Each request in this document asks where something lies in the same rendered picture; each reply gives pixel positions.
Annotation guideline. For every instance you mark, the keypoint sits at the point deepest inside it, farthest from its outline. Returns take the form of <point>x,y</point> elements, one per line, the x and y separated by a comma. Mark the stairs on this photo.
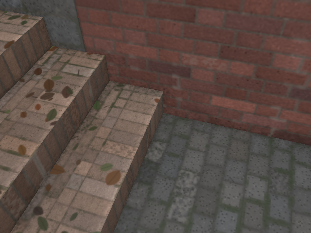
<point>72,142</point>

